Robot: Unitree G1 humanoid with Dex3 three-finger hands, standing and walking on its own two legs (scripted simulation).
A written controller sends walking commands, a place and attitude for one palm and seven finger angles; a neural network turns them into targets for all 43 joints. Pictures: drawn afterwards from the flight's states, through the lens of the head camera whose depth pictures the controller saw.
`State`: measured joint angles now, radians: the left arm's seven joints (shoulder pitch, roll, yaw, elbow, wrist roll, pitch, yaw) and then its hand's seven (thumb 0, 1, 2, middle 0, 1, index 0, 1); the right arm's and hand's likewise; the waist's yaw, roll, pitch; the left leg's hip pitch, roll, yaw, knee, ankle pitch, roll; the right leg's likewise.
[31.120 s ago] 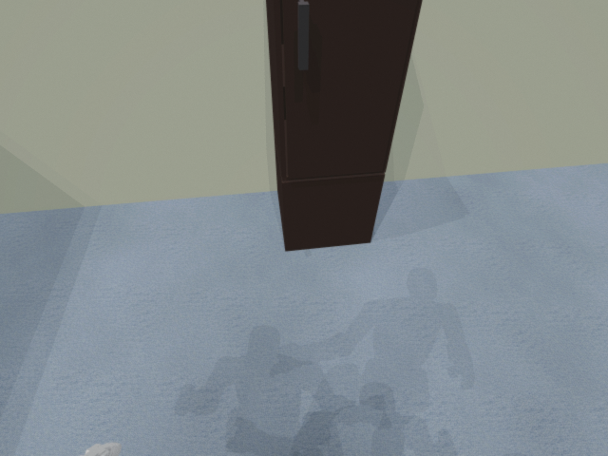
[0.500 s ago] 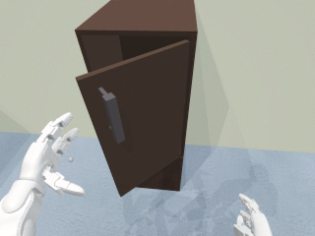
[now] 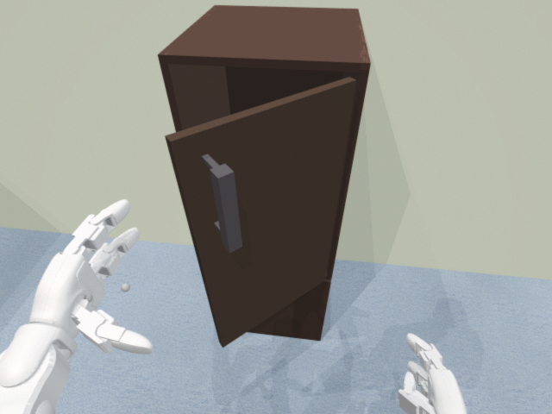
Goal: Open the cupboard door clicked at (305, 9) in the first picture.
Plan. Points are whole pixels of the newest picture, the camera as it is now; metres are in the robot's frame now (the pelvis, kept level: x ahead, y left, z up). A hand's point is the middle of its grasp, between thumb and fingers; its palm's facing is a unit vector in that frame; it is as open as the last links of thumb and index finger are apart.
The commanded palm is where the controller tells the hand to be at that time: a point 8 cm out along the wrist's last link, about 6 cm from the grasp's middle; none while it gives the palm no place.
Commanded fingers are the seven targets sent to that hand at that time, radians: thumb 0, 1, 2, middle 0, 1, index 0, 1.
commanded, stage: draw the hand back to the body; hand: left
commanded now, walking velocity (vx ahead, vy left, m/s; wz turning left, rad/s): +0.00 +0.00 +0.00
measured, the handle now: (220, 204) +0.37 +0.13 +0.14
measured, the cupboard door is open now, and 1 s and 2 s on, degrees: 43 43 43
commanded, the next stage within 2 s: step back with the hand held close in 1.06 s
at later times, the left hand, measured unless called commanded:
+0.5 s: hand (96, 269) +0.23 +0.25 +0.16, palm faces +0.38 -0.84 -0.37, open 11.3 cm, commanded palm +0.18 +0.29 +0.17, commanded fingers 0.00 0.62 0.78 -0.19 -0.30 -0.19 -0.30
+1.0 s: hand (91, 273) +0.22 +0.25 +0.16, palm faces +0.43 -0.82 -0.38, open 7.5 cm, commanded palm +0.17 +0.29 +0.17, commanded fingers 0.00 0.90 0.90 -0.20 -0.30 -0.20 -0.30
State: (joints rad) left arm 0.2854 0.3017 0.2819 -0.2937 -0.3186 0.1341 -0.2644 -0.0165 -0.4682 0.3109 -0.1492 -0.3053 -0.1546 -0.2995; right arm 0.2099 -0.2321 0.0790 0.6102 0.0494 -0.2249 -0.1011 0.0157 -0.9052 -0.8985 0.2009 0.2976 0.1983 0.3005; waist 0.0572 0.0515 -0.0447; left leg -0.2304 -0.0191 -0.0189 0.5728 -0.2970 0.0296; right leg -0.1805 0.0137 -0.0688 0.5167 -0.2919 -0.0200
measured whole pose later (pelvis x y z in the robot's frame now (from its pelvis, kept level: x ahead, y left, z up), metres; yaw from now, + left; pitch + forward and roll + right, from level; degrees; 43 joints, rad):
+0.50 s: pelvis +0.02 +0.01 +0.01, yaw -2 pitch -4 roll -1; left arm 0.46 0.33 0.27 -0.39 -0.05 -0.08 0.12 0.00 0.28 0.63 -0.18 -0.31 -0.19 -0.30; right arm 0.19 -0.22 0.03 0.65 -0.01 -0.09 -0.06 0.01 -0.91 -0.90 0.20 0.30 0.20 0.30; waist 0.06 0.06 0.01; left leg -0.08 -0.03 0.01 0.40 -0.25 0.04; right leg -0.05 0.01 -0.03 0.36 -0.24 -0.01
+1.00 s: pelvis +0.02 -0.01 +0.01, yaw -2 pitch -4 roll -1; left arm 0.45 0.33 0.32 -0.35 -0.06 -0.08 0.11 0.01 0.88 0.89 -0.20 -0.31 -0.21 -0.30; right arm 0.17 -0.22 0.02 0.65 -0.01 -0.07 -0.07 0.01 -0.91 -0.90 0.20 0.30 0.20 0.30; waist 0.07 0.06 0.02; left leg -0.07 0.00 0.01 0.39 -0.24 0.02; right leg -0.03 0.03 -0.04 0.33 -0.23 -0.03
